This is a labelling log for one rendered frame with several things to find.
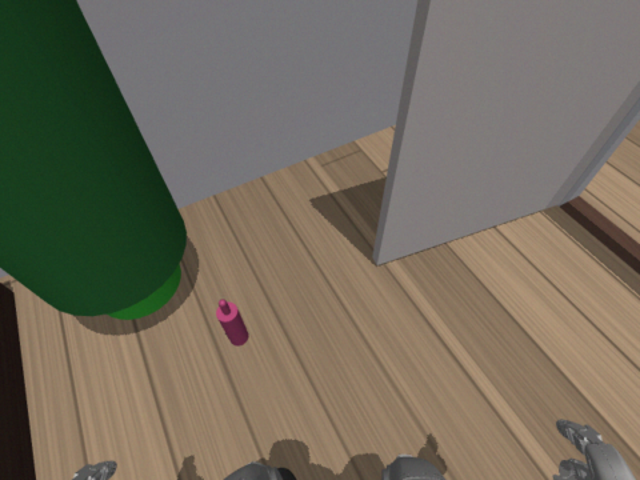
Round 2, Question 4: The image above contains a left robot hand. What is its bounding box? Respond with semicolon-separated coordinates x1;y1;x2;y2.
72;461;117;480

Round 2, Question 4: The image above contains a potted plant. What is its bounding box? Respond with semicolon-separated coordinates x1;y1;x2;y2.
0;0;187;320

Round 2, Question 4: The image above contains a right robot hand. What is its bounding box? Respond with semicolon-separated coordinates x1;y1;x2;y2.
553;419;636;480

